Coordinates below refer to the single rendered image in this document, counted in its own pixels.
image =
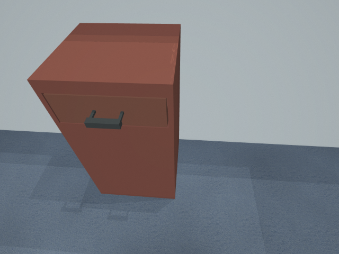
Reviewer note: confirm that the drawer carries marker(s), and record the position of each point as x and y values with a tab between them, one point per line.
138	111

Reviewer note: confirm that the cabinet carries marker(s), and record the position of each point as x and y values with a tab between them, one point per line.
120	59

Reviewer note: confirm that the handle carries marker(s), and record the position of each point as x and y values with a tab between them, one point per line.
103	123

